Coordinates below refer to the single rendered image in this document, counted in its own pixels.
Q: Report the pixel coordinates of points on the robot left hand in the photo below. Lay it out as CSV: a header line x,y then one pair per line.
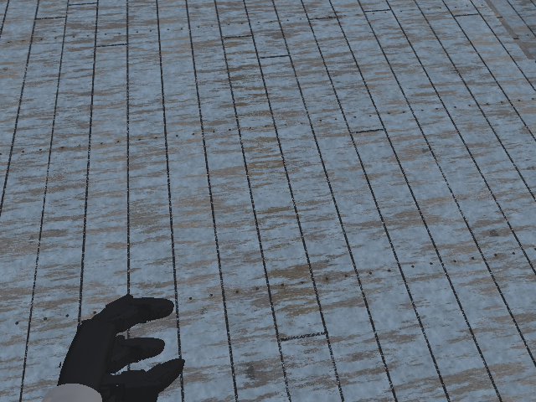
x,y
96,352

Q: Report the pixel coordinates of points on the robot left forearm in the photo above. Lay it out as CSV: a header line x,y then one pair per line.
x,y
72,393

